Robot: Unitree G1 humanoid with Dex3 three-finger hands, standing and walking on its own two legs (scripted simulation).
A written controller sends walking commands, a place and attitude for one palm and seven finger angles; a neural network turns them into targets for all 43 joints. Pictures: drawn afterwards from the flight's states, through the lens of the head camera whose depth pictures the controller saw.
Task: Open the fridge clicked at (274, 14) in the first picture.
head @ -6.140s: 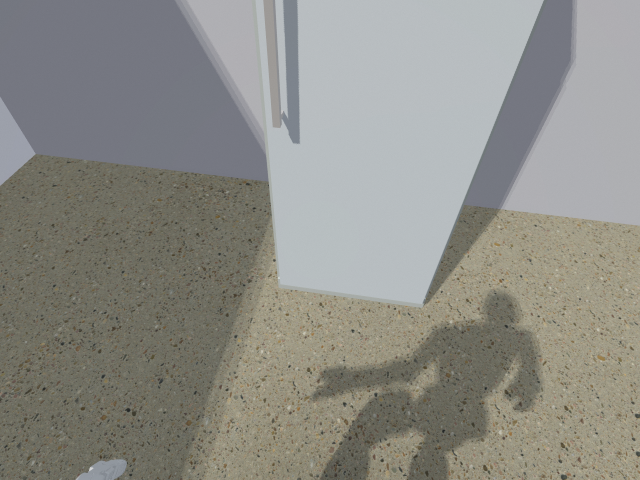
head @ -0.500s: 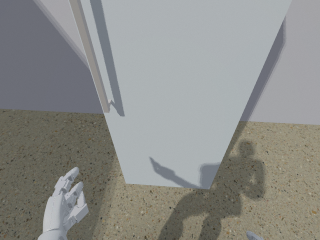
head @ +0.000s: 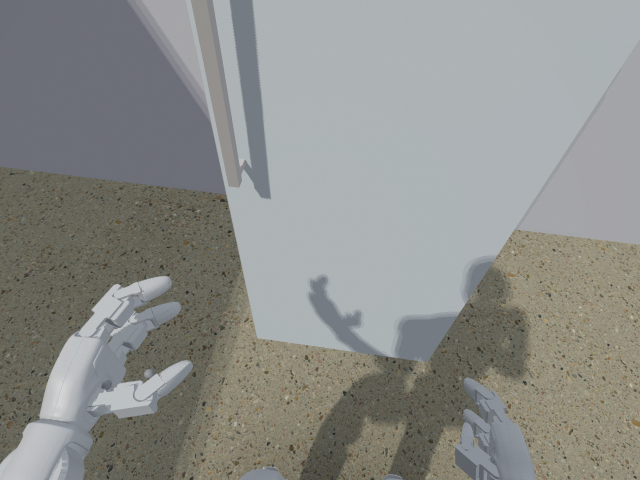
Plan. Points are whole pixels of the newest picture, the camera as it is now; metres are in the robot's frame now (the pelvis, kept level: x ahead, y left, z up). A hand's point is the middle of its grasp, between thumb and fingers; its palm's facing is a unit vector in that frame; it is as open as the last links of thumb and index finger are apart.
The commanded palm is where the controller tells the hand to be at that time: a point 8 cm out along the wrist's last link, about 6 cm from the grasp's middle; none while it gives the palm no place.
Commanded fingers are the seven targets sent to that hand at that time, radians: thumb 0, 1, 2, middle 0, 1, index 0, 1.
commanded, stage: raise the hand to about handle height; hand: left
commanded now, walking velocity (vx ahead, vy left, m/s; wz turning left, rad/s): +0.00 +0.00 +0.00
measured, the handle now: (216, 49) +0.54 +0.18 +0.25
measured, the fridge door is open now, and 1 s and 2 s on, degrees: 0 0 0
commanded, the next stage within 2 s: move the hooked fingers beside the handle in 1.42 s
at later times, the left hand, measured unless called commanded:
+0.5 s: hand (84, 293) +0.25 +0.26 +0.15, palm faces +0.02 -1.00 -0.08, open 13.1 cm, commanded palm +0.22 +0.30 +0.16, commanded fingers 0.00 -0.50 0.30 -0.30 -1.20 -0.30 -1.20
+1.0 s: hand (45, 199) +0.30 +0.27 +0.23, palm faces +0.04 -0.99 -0.09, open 14.0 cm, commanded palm +0.26 +0.31 +0.22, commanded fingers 0.00 -0.50 0.30 -0.30 -1.20 -0.30 -1.20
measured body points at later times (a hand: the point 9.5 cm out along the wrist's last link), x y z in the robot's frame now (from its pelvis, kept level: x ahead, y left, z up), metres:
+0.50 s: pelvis +0.01 +0.02 +0.03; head +0.01 +0.02 +0.48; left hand +0.24 +0.31 +0.16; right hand +0.20 -0.22 -0.02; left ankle +0.01 +0.10 -0.69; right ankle +0.03 -0.11 -0.69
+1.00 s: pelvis +0.02 -0.01 +0.05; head +0.00 -0.02 +0.49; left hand +0.29 +0.33 +0.23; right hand +0.20 -0.23 -0.03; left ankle +0.01 +0.10 -0.69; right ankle +0.03 -0.11 -0.69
